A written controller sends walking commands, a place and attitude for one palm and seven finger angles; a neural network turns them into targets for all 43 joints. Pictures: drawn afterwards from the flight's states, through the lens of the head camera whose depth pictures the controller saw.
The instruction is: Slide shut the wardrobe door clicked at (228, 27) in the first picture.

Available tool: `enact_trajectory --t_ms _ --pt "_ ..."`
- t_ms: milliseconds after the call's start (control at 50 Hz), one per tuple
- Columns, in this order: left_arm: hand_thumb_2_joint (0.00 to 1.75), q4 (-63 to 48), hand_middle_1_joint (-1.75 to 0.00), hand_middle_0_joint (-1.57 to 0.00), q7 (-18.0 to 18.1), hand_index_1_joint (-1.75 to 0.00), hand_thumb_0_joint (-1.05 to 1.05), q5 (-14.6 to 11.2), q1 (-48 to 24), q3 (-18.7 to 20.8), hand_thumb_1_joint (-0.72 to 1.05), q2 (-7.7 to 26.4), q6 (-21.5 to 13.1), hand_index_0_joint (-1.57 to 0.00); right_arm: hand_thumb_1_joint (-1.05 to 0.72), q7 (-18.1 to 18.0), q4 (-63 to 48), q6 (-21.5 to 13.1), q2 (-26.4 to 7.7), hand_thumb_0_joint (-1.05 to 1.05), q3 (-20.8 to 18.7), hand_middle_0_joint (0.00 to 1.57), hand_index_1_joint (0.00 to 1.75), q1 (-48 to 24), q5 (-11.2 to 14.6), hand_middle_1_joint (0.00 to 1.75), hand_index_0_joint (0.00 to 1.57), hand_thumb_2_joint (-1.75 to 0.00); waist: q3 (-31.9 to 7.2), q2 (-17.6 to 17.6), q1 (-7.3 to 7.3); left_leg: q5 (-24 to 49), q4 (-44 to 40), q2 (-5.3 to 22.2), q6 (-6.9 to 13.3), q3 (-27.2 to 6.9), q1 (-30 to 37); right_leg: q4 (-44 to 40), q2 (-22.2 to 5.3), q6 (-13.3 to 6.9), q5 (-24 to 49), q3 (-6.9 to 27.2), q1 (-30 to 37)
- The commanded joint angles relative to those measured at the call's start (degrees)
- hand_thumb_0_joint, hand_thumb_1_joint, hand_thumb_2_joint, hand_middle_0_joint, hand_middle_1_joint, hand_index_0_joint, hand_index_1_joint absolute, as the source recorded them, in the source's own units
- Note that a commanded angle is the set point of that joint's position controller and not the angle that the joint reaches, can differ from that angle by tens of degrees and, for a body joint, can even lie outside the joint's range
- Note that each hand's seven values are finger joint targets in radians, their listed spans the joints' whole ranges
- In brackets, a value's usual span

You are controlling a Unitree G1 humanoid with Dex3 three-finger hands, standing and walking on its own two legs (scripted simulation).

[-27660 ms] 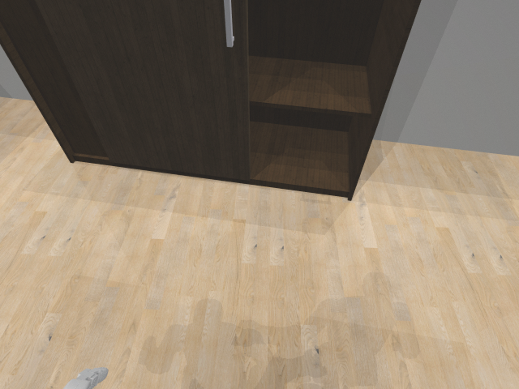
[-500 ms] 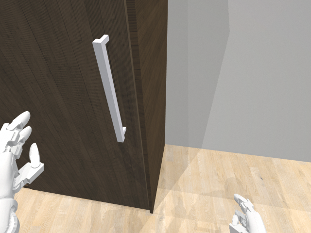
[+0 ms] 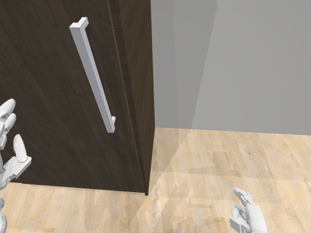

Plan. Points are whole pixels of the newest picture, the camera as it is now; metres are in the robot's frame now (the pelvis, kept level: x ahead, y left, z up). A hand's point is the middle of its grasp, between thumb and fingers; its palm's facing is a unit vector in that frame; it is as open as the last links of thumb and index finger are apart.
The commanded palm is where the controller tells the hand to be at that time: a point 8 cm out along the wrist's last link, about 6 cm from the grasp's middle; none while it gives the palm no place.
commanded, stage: step back with the hand held close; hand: left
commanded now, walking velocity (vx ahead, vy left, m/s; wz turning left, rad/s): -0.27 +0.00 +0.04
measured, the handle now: (100, 86) +0.42 +0.18 +0.16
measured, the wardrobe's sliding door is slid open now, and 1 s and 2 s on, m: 0.00 0.00 0.00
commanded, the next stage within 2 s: stop stepping back and stand still in 1.16 s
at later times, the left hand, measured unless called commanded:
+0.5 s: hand out of the picture +0.13 +0.28 +0.15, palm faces +0.45 -0.78 -0.44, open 7.4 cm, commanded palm +0.07 +0.32 +0.17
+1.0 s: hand out of the picture +0.06 +0.24 +0.16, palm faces +0.27 -0.83 -0.49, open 7.4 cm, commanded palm -0.01 +0.30 +0.17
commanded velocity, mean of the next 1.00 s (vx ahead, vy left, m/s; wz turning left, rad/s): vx -0.33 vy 0.00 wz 0.04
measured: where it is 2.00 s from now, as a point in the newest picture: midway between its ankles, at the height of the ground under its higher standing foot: outside the picture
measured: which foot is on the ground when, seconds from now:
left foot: down 0.00-1.00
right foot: down 0.00-0.56, up 0.58-0.80, down 0.82-1.00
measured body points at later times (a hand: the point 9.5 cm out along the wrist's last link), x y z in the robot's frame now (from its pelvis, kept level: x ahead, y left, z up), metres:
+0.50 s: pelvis -0.07 +0.02 -0.02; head -0.04 +0.02 +0.43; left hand +0.10 +0.31 +0.17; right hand +0.11 -0.21 -0.10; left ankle +0.00 +0.09 -0.74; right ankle +0.01 -0.12 -0.74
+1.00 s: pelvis -0.16 +0.01 -0.02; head -0.12 +0.03 +0.43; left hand +0.04 +0.29 +0.18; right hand +0.03 -0.22 -0.09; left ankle +0.00 +0.09 -0.74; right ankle -0.21 -0.12 -0.74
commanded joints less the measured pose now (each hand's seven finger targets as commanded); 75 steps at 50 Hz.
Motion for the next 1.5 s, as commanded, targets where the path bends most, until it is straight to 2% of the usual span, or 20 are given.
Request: enact_trajectory --t_ms 0,240,340,440,500,560,640,720,820,880,960,1060,1120,1180,1220,1300,1400,1440,1460,1480 --pt "0.90 -13.49 -0.30 -0.20 1.21 -0.30 0.00 0.26 4.09 8.46 0.90 11.50 -3.33 -0.20 -0.90 -0.78 -10.83 -0.91 -5.97 0.00 -3.13 0.20 0.30 -4.41 0.22 0.30 0.20 -0.90 -13.97 -3.33 0.29 20.66 -1.52 5.45 -0.02 -5.70 3.62 2.52 -4.78 -0.28 19.37 3.10 2.88" --pt "0.90 -16.20 -0.30 -0.20 2.11 -0.30 0.00 1.69 1.60 9.73 0.90 10.84 -5.17 -0.20 -0.90 -1.32 -11.50 -2.18 -6.58 0.00 -3.68 0.20 0.30 -3.25 0.23 0.30 0.20 -0.90 -7.13 6.06 -0.13 -5.43 -8.83 10.02 2.74 -10.48 -18.84 15.15 -1.90 0.19 6.80 2.06 7.48" --pt "0.90 -14.72 -0.30 -0.20 2.22 -0.30 0.00 2.13 -1.08 8.75 0.90 10.34 -5.75 -0.20 -0.90 -1.21 -10.86 -3.04 -6.56 0.00 -3.81 0.20 0.30 -1.81 0.49 0.30 0.20 -0.90 -4.53 -3.69 -1.28 -17.46 -3.15 6.09 2.39 -9.57 -20.42 8.08 -4.93 -1.15 1.09 7.49 1.26" --pt "0.90 -18.23 -0.30 -0.20 3.31 -0.30 0.00 1.61 -1.82 8.61 0.90 12.01 -6.75 -0.20 -0.90 -0.76 -8.52 -3.39 -5.16 0.00 -3.19 0.20 0.30 -1.32 0.09 0.30 0.20 -0.90 -5.46 -10.41 -2.13 -10.65 14.01 0.93 -0.51 -6.36 -2.57 -4.16 -12.79 -5.94 -14.00 13.41 -20.12" --pt "0.90 -20.61 -0.30 -0.20 3.99 -0.30 0.00 1.45 -0.28 9.92 0.90 12.59 -7.11 -0.20 -0.90 -1.09 -9.30 -3.63 -5.73 0.00 -2.98 0.20 0.30 -1.91 0.17 0.30 0.20 -0.90 -7.13 -1.75 -1.98 -9.58 3.09 3.50 0.40 -10.27 -6.15 4.47 -7.67 -3.07 -8.97 7.36 -14.77" --pt "0.90 -22.26 -0.30 -0.20 3.77 -0.30 0.00 2.88 0.23 12.94 0.90 13.28 -7.92 -0.20 -0.90 -1.46 -10.25 -4.42 -6.75 0.00 -3.90 0.20 0.30 -3.23 -0.31 0.30 0.20 -0.90 -8.32 15.62 -0.82 -27.44 -18.31 16.79 5.32 -25.46 -26.21 31.87 2.48 0.98 -8.88 0.63 3.85" --pt "0.90 -19.18 -0.30 -0.20 3.47 -0.30 0.00 2.20 2.35 12.73 0.90 12.22 -8.38 -0.20 -0.90 -0.88 -8.91 -5.37 -5.74 0.00 -4.39 0.20 0.30 -2.27 -0.58 0.30 0.20 -0.90 -5.85 4.10 -0.86 -10.38 -11.81 16.14 6.91 -20.94 -19.11 30.42 1.83 0.28 -13.91 1.94 -3.03" --pt "0.90 -19.53 -0.30 -0.20 2.61 -0.30 0.00 0.71 5.03 7.83 0.90 8.42 -8.09 -0.20 -0.90 -0.28 -6.94 -6.07 -5.55 0.00 -3.61 0.20 0.30 -1.59 -0.49 0.30 0.20 -0.90 -9.11 10.07 -1.03 -1.21 -10.42 13.09 3.80 -18.21 -3.54 9.61 1.72 -1.03 -15.78 -0.71 -6.35" --pt "0.90 -20.08 -0.30 -0.20 2.07 -0.30 0.00 0.46 1.37 9.59 0.90 13.87 -8.51 -0.20 -0.90 -0.80 -4.98 -4.38 -4.60 0.00 -2.91 0.20 0.30 -2.53 -0.64 0.30 0.20 -0.90 -17.66 -3.21 -0.91 26.67 6.11 7.01 -1.17 -6.48 9.86 -3.17 -6.70 -2.51 20.56 5.92 -5.58" --pt "0.90 -20.81 -0.30 -0.20 1.81 -0.30 0.00 -0.16 0.59 10.51 0.90 14.68 -8.45 -0.20 -0.90 -1.64 -6.64 -3.82 -5.22 0.00 -4.14 0.20 0.30 -3.39 0.34 0.30 0.20 -0.90 -20.70 -8.59 -0.88 34.38 7.29 5.85 -0.66 -2.81 15.06 2.17 -4.36 1.84 29.64 2.17 -6.80" --pt "0.90 -20.58 -0.30 -0.20 1.42 -0.30 0.00 -1.59 7.65 12.87 0.90 15.72 -7.78 -0.20 -0.90 -1.36 -8.93 -2.53 -4.59 0.00 -3.55 0.20 0.30 -6.25 0.66 0.30 0.20 -0.90 -14.18 -1.47 -0.51 15.79 6.22 5.96 -1.09 -5.14 9.47 -0.27 -5.29 -0.34 7.67 3.90 -12.91" --pt "0.90 -18.59 -0.30 -0.20 2.56 -0.30 0.00 -1.13 4.93 11.25 0.90 16.15 -8.00 -0.20 -0.90 -2.07 -6.65 -2.40 -4.15 0.00 -3.16 0.20 0.30 -5.24 0.09 0.30 0.20 -0.90 -0.55 -6.38 -1.88 -3.29 24.30 0.44 -4.22 -6.35 3.88 -10.43 -15.78 -9.07 -13.33 10.74 -29.85" --pt "0.90 -15.38 -0.30 -0.20 2.47 -0.30 0.00 -0.36 -1.59 8.58 0.90 14.38 -7.13 -0.20 -0.90 -2.69 -6.03 -2.59 -4.05 0.00 -2.02 0.20 0.30 -5.25 -0.32 0.30 0.20 -0.90 4.07 -6.89 -2.72 0.03 11.69 1.39 -3.47 -8.15 -2.30 -3.06 -12.07 -6.31 1.05 5.67 -22.64" --pt "0.90 -14.28 -0.30 -0.20 2.38 -0.30 0.00 0.14 -5.78 8.80 0.90 15.02 -8.31 -0.20 -0.90 -3.13 -6.18 -4.55 -6.74 0.00 -2.42 0.20 0.30 -4.10 -0.90 0.30 0.20 -0.90 -1.18 10.32 -0.76 23.80 -11.01 13.39 1.79 -23.72 -6.64 17.92 2.88 -1.51 -9.84 2.07 -9.33" --pt "0.90 -18.46 -0.30 -0.20 1.74 -0.30 0.00 0.61 -6.70 7.23 0.90 13.72 -9.61 -0.20 -0.90 -2.54 -6.44 -5.73 -7.01 0.00 -2.77 0.20 0.30 -5.44 -2.09 0.30 0.20 -0.90 -9.41 15.40 0.07 -5.60 -19.80 17.79 -0.50 -30.58 -10.53 31.66 3.89 -1.51 -19.71 6.06 -2.08" --pt "0.90 -26.06 -0.30 -0.20 1.65 -0.30 0.00 0.82 1.88 7.58 0.90 12.36 -8.07 -0.20 -0.90 -0.34 -8.12 -6.52 -6.44 0.00 -4.37 0.20 0.30 -2.02 -0.96 0.30 0.20 -0.90 -17.84 8.62 0.78 -17.36 -21.17 11.72 -2.97 -19.78 0.09 28.18 6.06 -2.08 -16.55 -0.28 -2.31" --pt "0.90 -27.71 -0.30 -0.20 2.70 -0.30 0.00 -0.10 7.59 8.28 0.90 12.92 -3.14 -0.20 -0.90 -0.09 -7.04 -4.81 -4.06 0.00 -3.66 0.20 0.30 -1.86 -1.30 0.30 0.20 -0.90 -16.17 16.60 0.59 -16.41 -23.77 3.20 -16.19 -8.38 2.37 12.47 10.12 -3.60 -22.95 -8.77 3.68" --pt "0.90 -24.42 -0.30 -0.20 3.41 -0.30 0.00 -0.58 8.44 9.12 0.90 13.91 -1.56 -0.20 -0.90 -0.29 -5.34 -3.87 -3.20 0.00 -3.26 0.20 0.30 -0.08 -0.27 0.30 0.20 -0.90 -14.55 4.47 0.60 -4.54 3.19 -4.01 -16.60 2.39 4.81 -4.83 1.41 -8.69 -20.27 -6.23 0.66" --pt "0.90 -23.67 -0.30 -0.20 3.31 -0.30 0.00 -1.15 7.44 10.69 0.90 15.15 -1.09 -0.20 -0.90 -0.34 -4.49 -2.81 -4.22 0.00 -4.13 0.20 0.30 0.32 0.64 0.30 0.20 -0.90 -10.74 -18.10 -0.04 -9.21 37.52 -2.04 -9.93 -6.20 6.54 -8.76 -12.54 -13.46 -10.32 4.46 -16.67" --pt "0.90 -25.18 -0.30 -0.20 2.43 -0.30 0.00 -1.79 1.89 9.75 0.90 14.30 0.00 -0.20 -0.90 -0.47 -3.79 -1.58 -4.40 0.00 -4.43 0.20 0.30 -1.65 1.10 0.30 0.20 -0.90 -6.35 -21.04 -2.98 -13.43 58.64 -2.17 -6.13 -12.06 -5.66 -7.44 -18.59 -15.94 -4.97 5.17 -23.47"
